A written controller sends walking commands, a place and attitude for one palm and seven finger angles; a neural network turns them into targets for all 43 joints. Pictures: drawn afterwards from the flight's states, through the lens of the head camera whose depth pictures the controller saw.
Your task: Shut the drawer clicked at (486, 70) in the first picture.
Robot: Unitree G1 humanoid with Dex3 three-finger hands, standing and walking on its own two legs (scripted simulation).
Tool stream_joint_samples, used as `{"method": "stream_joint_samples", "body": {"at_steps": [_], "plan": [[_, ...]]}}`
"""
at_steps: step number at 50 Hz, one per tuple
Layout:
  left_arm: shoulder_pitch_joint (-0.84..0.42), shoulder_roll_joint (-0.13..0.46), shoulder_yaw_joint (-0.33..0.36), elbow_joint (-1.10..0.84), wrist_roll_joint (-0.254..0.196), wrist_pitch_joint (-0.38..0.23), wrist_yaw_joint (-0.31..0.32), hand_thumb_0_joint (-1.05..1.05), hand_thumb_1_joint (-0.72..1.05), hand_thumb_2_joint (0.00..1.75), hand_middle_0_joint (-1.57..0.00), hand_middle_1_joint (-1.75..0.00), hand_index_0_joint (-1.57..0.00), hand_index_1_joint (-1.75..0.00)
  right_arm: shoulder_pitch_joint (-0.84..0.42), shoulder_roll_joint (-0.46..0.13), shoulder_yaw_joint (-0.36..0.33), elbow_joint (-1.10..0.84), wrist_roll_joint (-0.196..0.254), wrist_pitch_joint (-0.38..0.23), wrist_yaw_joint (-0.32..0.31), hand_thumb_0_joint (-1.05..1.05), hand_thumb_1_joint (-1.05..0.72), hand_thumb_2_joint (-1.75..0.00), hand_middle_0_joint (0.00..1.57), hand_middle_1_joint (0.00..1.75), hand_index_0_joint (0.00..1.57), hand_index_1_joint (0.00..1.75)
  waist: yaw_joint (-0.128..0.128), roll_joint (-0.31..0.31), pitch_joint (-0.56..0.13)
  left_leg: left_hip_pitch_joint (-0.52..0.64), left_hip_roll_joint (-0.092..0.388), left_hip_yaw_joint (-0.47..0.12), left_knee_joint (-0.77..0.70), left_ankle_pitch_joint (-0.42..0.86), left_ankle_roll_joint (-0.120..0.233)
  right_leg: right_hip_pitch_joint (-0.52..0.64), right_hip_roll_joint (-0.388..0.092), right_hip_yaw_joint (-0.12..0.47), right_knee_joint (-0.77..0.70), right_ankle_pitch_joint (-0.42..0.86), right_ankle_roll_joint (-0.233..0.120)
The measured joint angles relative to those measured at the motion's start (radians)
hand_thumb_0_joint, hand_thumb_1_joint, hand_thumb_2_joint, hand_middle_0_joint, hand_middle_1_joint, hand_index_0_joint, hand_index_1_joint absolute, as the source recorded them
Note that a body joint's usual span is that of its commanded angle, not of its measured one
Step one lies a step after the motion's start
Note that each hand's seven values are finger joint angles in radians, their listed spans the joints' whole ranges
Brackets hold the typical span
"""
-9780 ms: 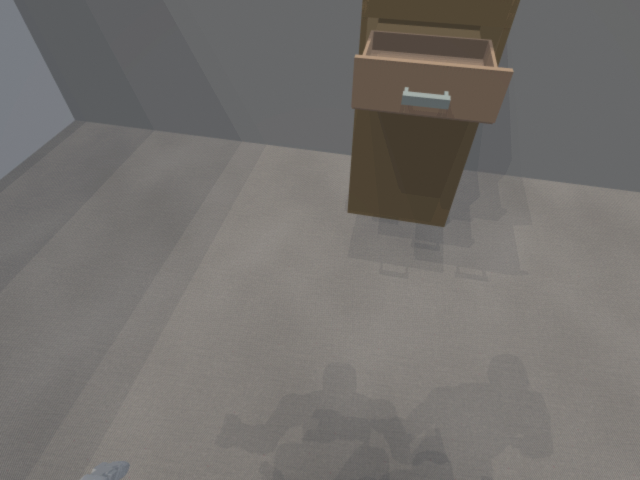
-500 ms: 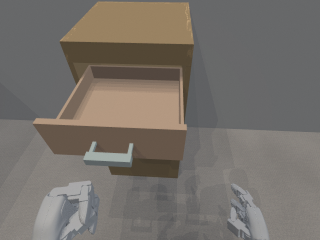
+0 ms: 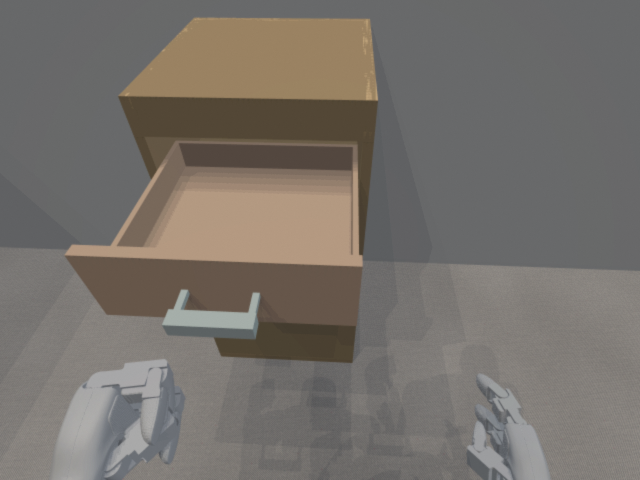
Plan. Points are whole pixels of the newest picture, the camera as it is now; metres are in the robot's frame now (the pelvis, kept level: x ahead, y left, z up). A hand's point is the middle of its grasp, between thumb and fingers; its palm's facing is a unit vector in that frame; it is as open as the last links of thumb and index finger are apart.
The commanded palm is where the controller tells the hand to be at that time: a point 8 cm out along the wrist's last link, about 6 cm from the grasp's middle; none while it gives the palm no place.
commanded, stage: bring the fist close to the handle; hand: left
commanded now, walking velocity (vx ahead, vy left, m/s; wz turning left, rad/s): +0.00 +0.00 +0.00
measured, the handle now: (215, 310) +0.33 +0.18 +0.03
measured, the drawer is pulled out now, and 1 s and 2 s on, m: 0.30 0.30 0.29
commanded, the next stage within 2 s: push the drawer shut in 1.46 s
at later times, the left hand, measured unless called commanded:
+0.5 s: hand (197, 414) +0.17 +0.14 +0.09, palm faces +0.03 -1.00 -0.03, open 3.3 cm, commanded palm +0.14 +0.19 +0.09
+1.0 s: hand (222, 396) +0.21 +0.14 +0.04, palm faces +0.01 -1.00 -0.05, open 3.3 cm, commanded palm +0.19 +0.20 +0.04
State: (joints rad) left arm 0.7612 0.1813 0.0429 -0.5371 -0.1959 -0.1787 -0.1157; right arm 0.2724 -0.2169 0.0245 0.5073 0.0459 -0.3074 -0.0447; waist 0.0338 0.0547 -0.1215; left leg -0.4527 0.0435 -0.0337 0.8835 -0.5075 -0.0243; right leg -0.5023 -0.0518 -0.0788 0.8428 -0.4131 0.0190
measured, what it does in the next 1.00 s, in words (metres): stands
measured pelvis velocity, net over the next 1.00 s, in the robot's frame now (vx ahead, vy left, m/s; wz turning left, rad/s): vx -0.02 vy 0.00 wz -0.01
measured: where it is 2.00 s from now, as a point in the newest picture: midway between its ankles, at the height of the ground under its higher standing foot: outside the picture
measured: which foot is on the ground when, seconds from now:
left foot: down 0.00-1.00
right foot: down 0.00-1.00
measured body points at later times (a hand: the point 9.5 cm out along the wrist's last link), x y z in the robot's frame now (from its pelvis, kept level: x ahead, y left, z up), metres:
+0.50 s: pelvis -0.01 +0.01 -0.01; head +0.01 +0.00 +0.44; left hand +0.16 +0.20 +0.09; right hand +0.18 -0.22 -0.07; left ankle -0.03 +0.13 -0.70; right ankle +0.01 -0.13 -0.70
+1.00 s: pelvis -0.02 +0.00 -0.03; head +0.04 +0.00 +0.42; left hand +0.20 +0.19 +0.04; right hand +0.15 -0.23 -0.11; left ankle -0.03 +0.13 -0.70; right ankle +0.01 -0.13 -0.70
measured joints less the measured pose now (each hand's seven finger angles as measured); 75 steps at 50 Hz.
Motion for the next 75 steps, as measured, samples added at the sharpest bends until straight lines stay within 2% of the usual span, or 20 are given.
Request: {"method": "stream_joint_samples", "body": {"at_steps": [11, 25, 34, 40, 56, 64, 75], "plan": [[-0.024, -0.025, -0.028, 0.043, 0.016, -0.002, -0.001, 0.01, 0.9, 0.9, -1.4, -1.6, -1.4, -1.6, -0.01, 0.004, 0.004, 0.004, -0.013, 0.001, 0.007, 0.02, -0.9, -0.9, 0.2, 0.3, 0.2, 0.3, -0.003, -0.004, 0.009, -0.011, -0.008, 0.003, -0.003, 0.005, 0.004, -0.012, -0.007, 0.004, 0.001, 0.003, 0.004], [-0.109, -0.039, -0.05, 0.145, 0.039, -0.071, 0.018, 0.01, 0.9, 0.9, -1.4, -1.6, -1.4, -1.6, -0.003, -0.001, -0.006, -0.001, -0.03, 0.039, 0.022, 0.02, -0.9, -0.9, 0.2, 0.3, 0.2, 0.3, -0.024, -0.014, 0.011, -0.103, -0.013, 0.003, 0.064, -0.014, 0.008, -0.102, -0.013, 0.008, 0.062, -0.011, 0.007], [-0.144, -0.048, -0.087, 0.188, 0.074, -0.107, 0.064, 0.01, 0.9, 0.9, -1.4, -1.6, -1.4, -1.6, 0.004, -0.002, -0.011, -0.025, -0.039, 0.07, 0.029, 0.02, -0.9, -0.9, 0.2, 0.3, 0.2, 0.3, -0.038, -0.014, 0.007, -0.168, -0.014, 0.009, 0.113, -0.028, 0.008, -0.173, -0.015, 0.018, 0.114, -0.024, 0.007], [-0.21, -0.041, -0.072, 0.251, 0.074, -0.131, 0.075, 0.01, 0.9, 0.9, -1.4, -1.6, -1.4, -1.6, -0.002, -0.004, -0.007, -0.03, -0.044, 0.089, 0.03, 0.02, -0.9, -0.9, 0.2, 0.3, 0.2, 0.3, -0.042, -0.016, 0.006, -0.221, -0.012, 0.007, 0.15, -0.037, 0.005, -0.228, -0.014, 0.018, 0.152, -0.032, 0.003], [-0.386, -0.029, -0.023, 0.433, 0.053, -0.169, 0.054, 0.01, 0.9, 0.9, -1.4, -1.6, -1.4, -1.6, -0.014, -0.02, -0.018, -0.012, -0.047, 0.119, 0.029, 0.02, -0.9, -0.9, 0.2, 0.3, 0.2, 0.3, -0.057, -0.024, -0.009, -0.329, -0.009, 0.002, 0.215, -0.054, 0.0, -0.336, -0.011, 0.018, 0.214, -0.048, -0.002], [-0.348, -0.031, -0.029, 0.387, 0.048, -0.176, 0.066, 0.01, 0.9, 0.9, -1.4, -1.6, -1.4, -1.6, -0.005, -0.013, -0.022, -0.023, -0.043, 0.137, 0.034, 0.02, -0.9, -0.9, 0.2, 0.3, 0.2, 0.3, -0.06, -0.019, -0.015, -0.318, -0.009, 0.006, 0.204, -0.054, 0.003, -0.325, -0.011, 0.022, 0.202, -0.046, 0.001], [-0.336, -0.035, -0.062, 0.377, 0.072, -0.175, 0.086, 0.01, 0.9, 0.9, -1.4, -1.6, -1.4, -1.6, -0.018, -0.01, -0.011, -0.05, -0.047, 0.152, 0.035, 0.02, -0.9, -0.9, 0.2, 0.3, 0.2, 0.3, -0.053, -0.019, -0.016, -0.335, -0.013, 0.004, 0.225, -0.063, 0.005, -0.341, -0.015, 0.021, 0.222, -0.055, 0.003]]}}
